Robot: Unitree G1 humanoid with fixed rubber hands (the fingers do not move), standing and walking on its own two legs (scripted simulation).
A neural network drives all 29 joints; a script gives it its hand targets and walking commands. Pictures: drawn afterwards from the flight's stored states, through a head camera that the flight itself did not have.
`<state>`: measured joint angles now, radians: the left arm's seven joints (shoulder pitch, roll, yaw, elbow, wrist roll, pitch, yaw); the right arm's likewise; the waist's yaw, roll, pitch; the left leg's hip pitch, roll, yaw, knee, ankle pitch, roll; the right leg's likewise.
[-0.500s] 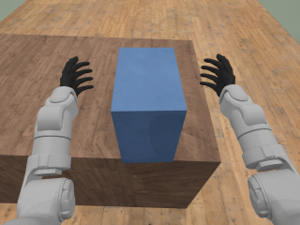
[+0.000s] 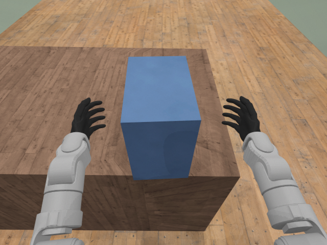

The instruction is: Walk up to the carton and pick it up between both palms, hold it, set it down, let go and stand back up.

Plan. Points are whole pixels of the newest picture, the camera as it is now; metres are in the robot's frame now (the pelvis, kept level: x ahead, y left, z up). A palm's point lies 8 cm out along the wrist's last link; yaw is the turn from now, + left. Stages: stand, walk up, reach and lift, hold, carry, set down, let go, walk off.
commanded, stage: set down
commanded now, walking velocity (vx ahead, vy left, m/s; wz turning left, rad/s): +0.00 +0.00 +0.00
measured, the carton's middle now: (159, 119) +0.45 +0.06 +0.03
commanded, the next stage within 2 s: none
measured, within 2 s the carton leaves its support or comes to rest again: neither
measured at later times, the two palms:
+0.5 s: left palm (84, 169) +0.27 +0.23 +0.04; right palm (252, 171) +0.29 -0.17 +0.04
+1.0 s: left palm (85, 197) +0.22 +0.23 -0.03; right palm (254, 201) +0.24 -0.18 -0.01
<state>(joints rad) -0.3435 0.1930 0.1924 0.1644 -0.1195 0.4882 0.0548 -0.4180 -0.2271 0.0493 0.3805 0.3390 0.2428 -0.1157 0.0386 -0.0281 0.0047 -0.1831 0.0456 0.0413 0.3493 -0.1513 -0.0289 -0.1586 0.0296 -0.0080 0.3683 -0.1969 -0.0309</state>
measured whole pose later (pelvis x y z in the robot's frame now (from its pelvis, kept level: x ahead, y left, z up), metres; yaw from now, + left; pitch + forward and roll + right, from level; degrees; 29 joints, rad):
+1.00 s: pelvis +0.03 +0.01 +0.00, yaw +0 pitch -3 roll +0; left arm 0.20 0.16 0.01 0.42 -0.07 -0.21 0.08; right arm 0.16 -0.17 0.07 0.55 0.20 -0.31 0.02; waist 0.04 -0.06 0.00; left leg -0.10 0.03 0.04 0.36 -0.21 -0.02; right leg -0.06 0.02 0.01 0.35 -0.24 -0.02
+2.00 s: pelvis +0.03 +0.02 +0.00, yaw +0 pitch -4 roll +0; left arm 0.22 0.20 0.01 0.53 0.01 0.08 0.00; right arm 0.19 -0.17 -0.02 0.73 -0.01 -0.21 0.01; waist 0.02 -0.03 0.05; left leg -0.08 0.03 0.04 0.38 -0.23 -0.01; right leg -0.03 0.02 0.00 0.34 -0.24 -0.01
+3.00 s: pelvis +0.02 +0.02 +0.00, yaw -1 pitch -4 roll +0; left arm 0.19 0.20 -0.01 0.55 0.00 0.09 0.02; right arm 0.18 -0.19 -0.04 0.72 -0.02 -0.18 0.02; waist 0.01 -0.02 0.06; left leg -0.12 0.03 0.04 0.43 -0.24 -0.01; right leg -0.08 0.02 0.00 0.41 -0.25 -0.01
